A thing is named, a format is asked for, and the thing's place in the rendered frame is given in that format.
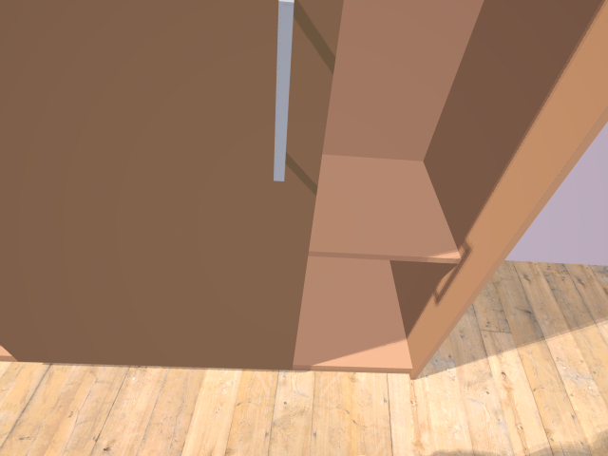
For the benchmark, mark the handle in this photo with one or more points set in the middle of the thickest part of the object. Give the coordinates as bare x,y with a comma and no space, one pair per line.
283,69

